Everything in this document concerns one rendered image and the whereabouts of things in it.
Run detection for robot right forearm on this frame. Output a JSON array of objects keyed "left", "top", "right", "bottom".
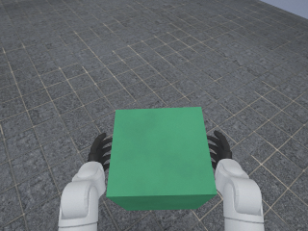
[{"left": 215, "top": 159, "right": 265, "bottom": 231}]

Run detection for carton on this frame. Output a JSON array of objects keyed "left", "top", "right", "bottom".
[{"left": 106, "top": 107, "right": 218, "bottom": 211}]

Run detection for right robot hand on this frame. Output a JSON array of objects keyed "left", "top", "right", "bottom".
[{"left": 206, "top": 130, "right": 233, "bottom": 170}]

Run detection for robot left forearm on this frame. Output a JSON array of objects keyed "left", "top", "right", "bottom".
[{"left": 58, "top": 161, "right": 106, "bottom": 231}]

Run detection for left robot hand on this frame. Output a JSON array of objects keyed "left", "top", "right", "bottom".
[{"left": 88, "top": 133, "right": 113, "bottom": 171}]

